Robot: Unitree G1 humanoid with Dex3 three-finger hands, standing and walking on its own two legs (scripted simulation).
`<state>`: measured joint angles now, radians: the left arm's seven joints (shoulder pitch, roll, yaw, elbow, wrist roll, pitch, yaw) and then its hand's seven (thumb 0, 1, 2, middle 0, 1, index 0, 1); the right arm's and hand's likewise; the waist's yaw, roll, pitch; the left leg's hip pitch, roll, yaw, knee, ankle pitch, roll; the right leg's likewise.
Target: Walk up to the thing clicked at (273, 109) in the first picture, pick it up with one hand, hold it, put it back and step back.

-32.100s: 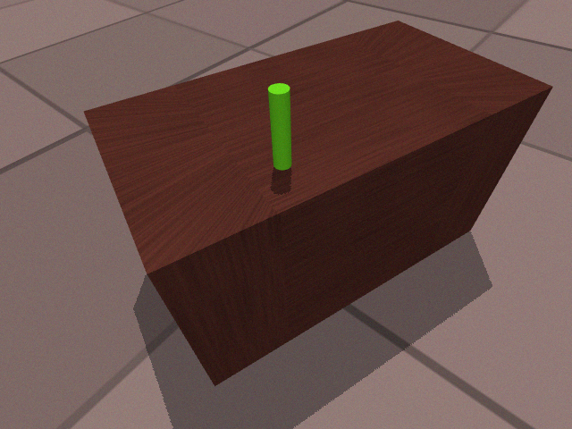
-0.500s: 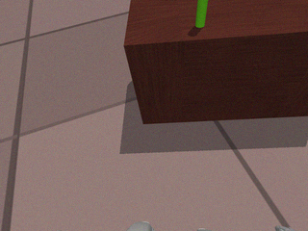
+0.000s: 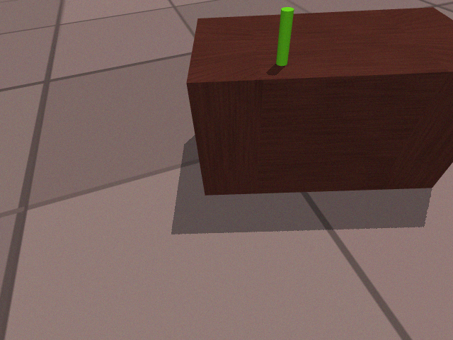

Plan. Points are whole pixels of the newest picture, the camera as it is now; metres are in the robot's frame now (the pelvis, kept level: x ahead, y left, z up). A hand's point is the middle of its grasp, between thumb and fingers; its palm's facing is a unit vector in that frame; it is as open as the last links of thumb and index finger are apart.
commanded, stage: step back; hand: right
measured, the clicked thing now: (284, 38) +1.14 -0.14 +0.04
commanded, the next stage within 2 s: stand in 0.76 s
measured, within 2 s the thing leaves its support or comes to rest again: neither
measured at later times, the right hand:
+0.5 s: hand out of the picture +0.11 -0.24 -0.15, palm faces -0.05 +0.93 -0.37, open 7.4 cm
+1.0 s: hand out of the picture +0.17 -0.22 -0.13, palm faces -0.05 +0.94 -0.34, open 7.4 cm
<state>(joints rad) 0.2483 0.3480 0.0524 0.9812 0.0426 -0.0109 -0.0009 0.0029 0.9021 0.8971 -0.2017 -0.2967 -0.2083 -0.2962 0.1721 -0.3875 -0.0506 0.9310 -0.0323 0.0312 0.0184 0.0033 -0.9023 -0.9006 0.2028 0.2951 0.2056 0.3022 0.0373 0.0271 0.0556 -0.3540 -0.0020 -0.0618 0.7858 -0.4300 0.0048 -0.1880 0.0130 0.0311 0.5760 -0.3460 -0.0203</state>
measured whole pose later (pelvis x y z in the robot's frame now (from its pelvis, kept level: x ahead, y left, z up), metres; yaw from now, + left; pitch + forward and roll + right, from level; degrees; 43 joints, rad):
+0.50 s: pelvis +0.03 +0.02 +0.00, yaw +3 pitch -2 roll +0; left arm 0.14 0.36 0.04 1.01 0.02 -0.03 -0.01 0.00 0.90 0.90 -0.20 -0.30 -0.21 -0.30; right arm 0.19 -0.38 -0.04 1.01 -0.03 -0.02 0.01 0.00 -0.90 -0.90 0.20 0.30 0.21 0.30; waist 0.00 0.02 0.06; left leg -0.26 0.01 0.00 0.59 -0.28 0.01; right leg -0.19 -0.04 -0.04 0.59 -0.36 0.02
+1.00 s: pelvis +0.04 +0.02 +0.01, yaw +2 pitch -3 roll +0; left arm 0.07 0.34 0.01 1.10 0.00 -0.01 0.00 0.00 0.90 0.90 -0.20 -0.30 -0.21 -0.30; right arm 0.04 -0.35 -0.01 1.07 -0.01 -0.02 0.00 0.00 -0.90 -0.90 0.20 0.30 0.21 0.30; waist 0.01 0.00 0.08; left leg -0.14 0.01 0.01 0.41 -0.21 0.00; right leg -0.07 -0.02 -0.02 0.38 -0.26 0.02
